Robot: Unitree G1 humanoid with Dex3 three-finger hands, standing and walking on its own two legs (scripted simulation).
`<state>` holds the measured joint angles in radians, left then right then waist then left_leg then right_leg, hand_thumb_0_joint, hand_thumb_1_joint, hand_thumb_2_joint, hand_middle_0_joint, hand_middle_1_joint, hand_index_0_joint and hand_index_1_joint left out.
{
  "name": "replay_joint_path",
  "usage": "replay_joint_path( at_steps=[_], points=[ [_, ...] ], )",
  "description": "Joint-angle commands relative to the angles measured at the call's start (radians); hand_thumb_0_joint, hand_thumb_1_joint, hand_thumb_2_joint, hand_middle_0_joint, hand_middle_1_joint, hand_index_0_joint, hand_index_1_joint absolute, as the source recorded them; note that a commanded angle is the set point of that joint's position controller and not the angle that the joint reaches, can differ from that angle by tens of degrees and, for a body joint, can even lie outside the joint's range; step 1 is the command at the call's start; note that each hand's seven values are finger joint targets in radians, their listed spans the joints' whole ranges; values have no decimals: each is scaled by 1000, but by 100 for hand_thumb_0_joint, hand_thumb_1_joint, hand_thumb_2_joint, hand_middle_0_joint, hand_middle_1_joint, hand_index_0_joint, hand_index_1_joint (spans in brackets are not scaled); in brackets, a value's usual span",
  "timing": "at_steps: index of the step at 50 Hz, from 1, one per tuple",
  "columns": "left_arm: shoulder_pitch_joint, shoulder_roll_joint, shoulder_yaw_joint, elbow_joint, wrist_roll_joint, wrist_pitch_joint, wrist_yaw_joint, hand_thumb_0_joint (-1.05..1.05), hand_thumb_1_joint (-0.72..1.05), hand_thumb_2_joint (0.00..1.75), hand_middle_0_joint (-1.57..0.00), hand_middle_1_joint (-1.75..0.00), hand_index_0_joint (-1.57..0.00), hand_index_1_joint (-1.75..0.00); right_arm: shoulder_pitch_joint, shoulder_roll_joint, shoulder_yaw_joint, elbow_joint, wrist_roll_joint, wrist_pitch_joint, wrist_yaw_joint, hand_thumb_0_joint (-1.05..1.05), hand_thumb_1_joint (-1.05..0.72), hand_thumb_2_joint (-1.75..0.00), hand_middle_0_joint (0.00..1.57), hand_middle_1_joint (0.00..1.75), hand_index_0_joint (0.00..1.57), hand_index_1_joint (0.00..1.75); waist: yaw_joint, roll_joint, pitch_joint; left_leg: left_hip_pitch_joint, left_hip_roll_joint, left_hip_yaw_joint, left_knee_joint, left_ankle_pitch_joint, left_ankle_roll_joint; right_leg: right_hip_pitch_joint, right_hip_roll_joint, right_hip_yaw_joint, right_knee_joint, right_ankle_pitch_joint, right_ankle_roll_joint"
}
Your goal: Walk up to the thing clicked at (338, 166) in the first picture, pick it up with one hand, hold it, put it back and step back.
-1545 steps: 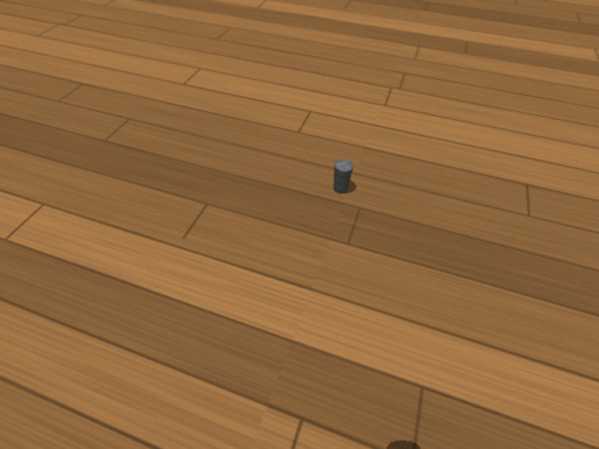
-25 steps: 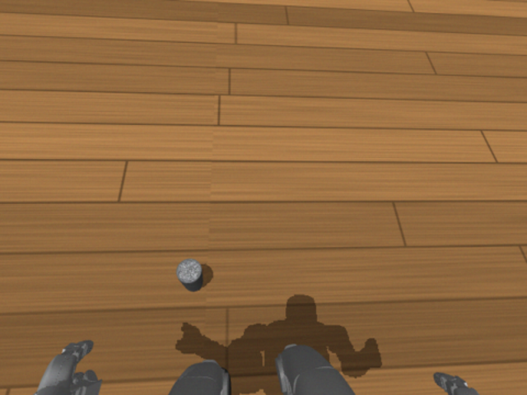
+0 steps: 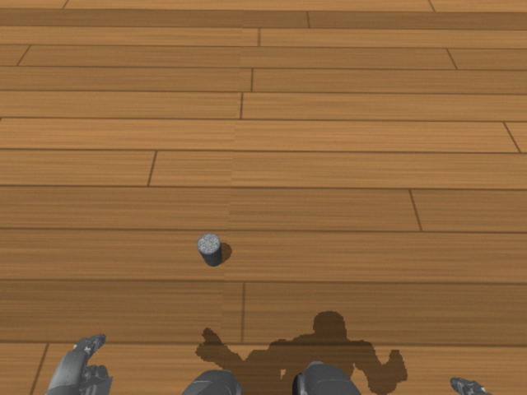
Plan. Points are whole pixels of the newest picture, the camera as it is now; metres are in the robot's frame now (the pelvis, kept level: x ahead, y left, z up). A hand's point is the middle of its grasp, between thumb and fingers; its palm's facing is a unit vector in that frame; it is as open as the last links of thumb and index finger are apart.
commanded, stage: step back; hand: left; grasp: from the side
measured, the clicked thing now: (211, 251) +0.59 +0.21 -0.68
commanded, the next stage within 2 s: none
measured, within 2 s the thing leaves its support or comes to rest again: neither
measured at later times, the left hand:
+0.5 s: hand out of the picture -0.08 +0.24 -0.14, palm faces -0.06 -0.92 -0.40, open 7.4 cm
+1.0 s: hand out of the picture -0.23 +0.24 -0.15, palm faces -0.02 -0.92 -0.38, open 7.4 cm
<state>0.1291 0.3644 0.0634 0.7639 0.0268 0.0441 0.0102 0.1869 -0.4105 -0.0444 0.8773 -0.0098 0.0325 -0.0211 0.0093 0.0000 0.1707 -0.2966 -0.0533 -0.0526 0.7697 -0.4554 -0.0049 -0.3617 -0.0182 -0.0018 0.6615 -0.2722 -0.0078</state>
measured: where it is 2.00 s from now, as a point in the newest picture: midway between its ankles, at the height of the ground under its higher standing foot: outside the picture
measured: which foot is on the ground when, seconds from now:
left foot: up 0.00-0.00, down 0.02-0.44, up 0.46-0.72, down 0.74-1.00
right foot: down 0.00-0.04, up 0.06-0.38, down 0.40-0.76, up 0.78-1.00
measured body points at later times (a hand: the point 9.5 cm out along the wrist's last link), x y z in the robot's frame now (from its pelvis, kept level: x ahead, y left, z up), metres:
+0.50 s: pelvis -0.16 -0.03 +0.00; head -0.12 -0.04 +0.44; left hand -0.08 +0.29 -0.12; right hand -0.05 -0.35 -0.12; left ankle -0.06 +0.11 -0.69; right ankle -0.17 -0.15 -0.72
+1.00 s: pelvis -0.33 -0.03 +0.00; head -0.28 -0.01 +0.45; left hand -0.23 +0.29 -0.12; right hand -0.22 -0.34 -0.10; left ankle -0.25 +0.09 -0.72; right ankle -0.38 -0.17 -0.67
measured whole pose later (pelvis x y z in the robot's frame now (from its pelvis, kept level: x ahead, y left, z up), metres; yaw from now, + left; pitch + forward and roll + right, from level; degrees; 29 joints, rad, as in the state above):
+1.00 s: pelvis -0.33 -0.03 +0.00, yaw -2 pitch -2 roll -1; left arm 0.16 0.40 0.07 0.84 0.01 0.06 0.01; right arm 0.13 -0.38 -0.04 0.84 -0.04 0.03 -0.01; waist 0.02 -0.01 0.16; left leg -0.38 0.03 0.00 0.61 -0.20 0.02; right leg -0.36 0.06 0.10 1.02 -0.52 0.01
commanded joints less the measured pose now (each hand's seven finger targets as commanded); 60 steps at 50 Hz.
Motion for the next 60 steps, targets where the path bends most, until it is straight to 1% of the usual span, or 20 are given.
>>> replay_joint_path(
  at_steps=[1, 3, 4, 7, 14, 19, 21, 22, 23, 26, 33, 36, 37, 39, 42, 48, 53, 55, 56, 60],
  points=[
    [27, 214, 53, -81, -8, 3, 8, 0, 90, 90, -20, -30, -20, -30, 68, -192, -73, -53, -26, -36, -2, 0, -90, -90, 20, 30, 20, 30, -4, -54, -233, 150, 114, -86, -373, 301, 52, 58, -111, 181, 2, 200, -86],
    [-75, 220, 70, -98, -6, -1, 22, 0, 90, 90, -20, -30, -20, -30, 30, -351, -106, -86, -27, -36, 7, 0, -90, -90, 20, 30, 20, 30, -76, 243, -204, 25, 464, -506, -448, 510, 301, -75, 101, 114, 388, -383, -7],
    [-73, 225, 71, -80, -1, 2, 26, 0, 90, 90, -20, -30, -20, -30, 14, -316, -102, -79, -28, -43, 1, 0, -90, -90, 20, 30, 20, 30, -57, 147, -197, 29, 450, -449, -415, 575, 307, -84, 107, 200, 511, -364, -11],
    [35, 214, 74, -33, -19, 0, 20, 0, 90, 90, -20, -30, -20, -30, -63, -227, -74, -98, -24, -44, -14, 0, -90, -90, 20, 30, 20, 30, 14, 110, -168, 75, 318, -221, -332, 670, 230, -146, 120, 207, 621, -250, -12],
    [43, 190, 71, -38, -9, -9, 6, 0, 90, 90, -20, -30, -20, -30, 0, -231, -80, -114, -25, -33, -13, 0, -90, -90, 20, 30, 20, 30, -46, 160, -214, 204, 314, -196, -290, 616, 263, -93, 77, 117, 311, -265, 43],
    [195, 183, 75, 52, -3, -21, -2, 0, 90, 90, -20, -30, -20, -30, -72, -255, -81, -140, -14, -4, -2, 0, -90, -90, 20, 30, 20, 30, 26, 191, -275, 49, 263, -144, -220, 445, 172, 201, 51, -6, -202, -14, -6],
    [203, 281, 100, 44, 26, -31, -3, 0, 90, 90, -20, -30, -20, -30, -64, -179, -62, -154, -1, 3, 3, 0, -90, -90, 20, 30, 20, 30, 28, -58, -211, -263, 83, -104, -30, 93, 52, 272, -136, 335, -275, -85, -86],
    [102, 405, 125, 3, 21, -22, -3, 0, 90, 90, -20, -30, -20, -30, -114, -161, -66, -160, 2, 2, -17, 0, -90, -90, 20, 30, 20, 30, 69, -323, -162, -243, -51, -32, 242, -152, 7, 10, -376, 577, -389, -95, -265],
    [34, 392, 119, -34, 19, -30, 1, 0, 90, 90, -20, -30, -20, -30, -106, -205, -78, -150, -1, 8, -19, 0, -90, -90, 20, 30, 20, 30, 39, -260, -94, -194, -9, -140, 407, -147, -6, -125, -419, 608, -410, -72, -297],
    [-85, 263, 86, -51, 17, -34, 14, 0, 90, 90, -20, -30, -20, -30, 9, -181, -62, -88, 14, -3, -14, 0, -90, -90, 20, 30, 20, 30, -39, -130, -96, -188, -75, -111, 458, -3, -3, -38, -208, 236, -238, 226, -175],
    [35, 255, 79, -51, 13, -17, 28, 0, 90, 90, -20, -30, -20, -30, 11, -156, -50, -95, -9, -17, -11, 0, -90, -90, 20, 30, 20, 30, 43, -199, -190, -153, 6, 5, -3, -62, -7, 271, -239, 234, -132, 408, -187],
    [-1, 246, 56, -65, -5, 4, 20, 0, 90, 90, -20, -30, -20, -30, 115, -170, -70, -46, -22, -23, -8, 0, -90, -90, 20, 30, 20, 30, -16, -140, -229, 82, 25, 38, -362, 247, 24, 136, -180, 179, 0, 310, -109],
    [36, 204, 45, -67, -8, 9, 16, 0, 90, 90, -20, -30, -20, -30, 91, -225, -85, -55, -37, -26, -6, 0, -90, -90, 20, 30, 20, 30, 3, 26, -232, 164, 185, -201, -395, 325, 74, -24, -94, 127, 106, 102, -57],
    [-75, 235, 69, -73, -3, 6, 34, 0, 90, 90, -20, -30, -20, -30, 29, -366, -112, -93, -36, -26, 8, 0, -90, -90, 20, 30, 20, 30, -64, 231, -199, -59, 474, -564, -476, 428, 329, -59, 73, 133, 482, -407, -3],
    [24, 216, 66, -5, -25, 14, 25, 0, 90, 90, -20, -30, -20, -30, -75, -243, -71, -93, -37, -31, -12, 0, -90, -90, 20, 30, 20, 30, 28, 75, -164, -34, 314, -246, -366, 539, 229, -103, 108, 198, 649, -258, -18],
    [60, 200, 57, 6, -7, -5, 9, 0, 90, 90, -20, -30, -20, -30, -47, -224, -75, -103, -33, -17, -9, 0, -90, -90, 20, 30, 20, 30, -11, 165, -200, 142, 320, -208, -322, 468, 246, -60, 45, 111, 266, -265, 32],
    [183, 208, 61, 102, 10, -42, 11, 0, 90, 90, -20, -30, -20, -30, -54, -219, -64, -90, -17, 17, 7, 0, -90, -90, 20, 30, 20, 30, 23, 130, -278, 12, 225, -108, -162, 324, 138, 249, 37, 28, -291, -15, -14],
    [108, 387, 105, 62, 25, -40, 9, 0, 90, 90, -20, -30, -20, -30, -120, -148, -52, -124, -7, 11, -2, 0, -90, -90, 20, 30, 20, 30, 67, -267, -176, -236, -22, -39, 151, -120, 16, 59, -339, 532, -388, -177, -222],
    [30, 420, 108, 32, 24, -47, 14, 0, 90, 90, -20, -30, -20, -30, -120, -195, -73, -122, -11, 16, -8, 0, -90, -90, 20, 30, 20, 30, 49, -250, -99, -192, 27, -148, 330, -139, -11, -119, -436, 629, -413, -172, -296],
    [-32, 284, 77, 25, 25, -63, 24, 0, 90, 90, -20, -30, -20, -30, -37, -183, -62, -63, -2, -5, 2, 0, -90, -90, 20, 30, 20, 30, -6, -124, -128, -201, -18, -87, 358, 2, -15, 42, -219, 247, -227, 60, -190]
  ],
)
